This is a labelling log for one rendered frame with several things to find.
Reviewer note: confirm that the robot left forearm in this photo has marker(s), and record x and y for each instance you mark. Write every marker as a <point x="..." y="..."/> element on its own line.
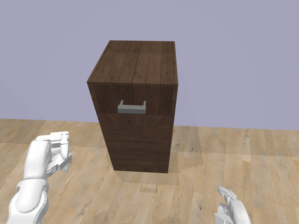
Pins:
<point x="30" y="203"/>

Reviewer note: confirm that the robot left hand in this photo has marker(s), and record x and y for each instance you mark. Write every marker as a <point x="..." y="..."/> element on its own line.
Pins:
<point x="40" y="154"/>

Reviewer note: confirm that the robot right hand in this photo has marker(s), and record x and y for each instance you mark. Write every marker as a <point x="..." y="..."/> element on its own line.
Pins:
<point x="235" y="213"/>

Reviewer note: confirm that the handle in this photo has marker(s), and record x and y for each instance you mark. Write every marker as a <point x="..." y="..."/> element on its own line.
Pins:
<point x="136" y="109"/>

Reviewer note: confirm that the drawer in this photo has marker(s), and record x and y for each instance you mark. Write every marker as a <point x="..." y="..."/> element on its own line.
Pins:
<point x="158" y="98"/>

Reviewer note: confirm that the cabinet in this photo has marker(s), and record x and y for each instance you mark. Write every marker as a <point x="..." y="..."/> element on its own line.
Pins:
<point x="138" y="143"/>

